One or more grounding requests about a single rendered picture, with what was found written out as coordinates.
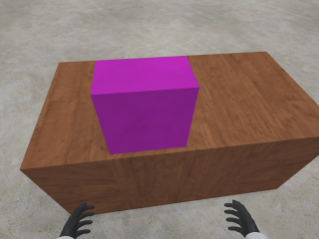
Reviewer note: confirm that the left robot hand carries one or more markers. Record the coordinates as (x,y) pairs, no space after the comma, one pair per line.
(73,223)

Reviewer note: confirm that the pedestal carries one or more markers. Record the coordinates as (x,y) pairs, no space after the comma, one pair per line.
(253,128)

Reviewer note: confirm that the right robot hand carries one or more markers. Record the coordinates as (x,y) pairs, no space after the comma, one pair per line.
(245,220)

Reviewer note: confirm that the carton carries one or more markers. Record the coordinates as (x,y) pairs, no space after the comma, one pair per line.
(144,104)

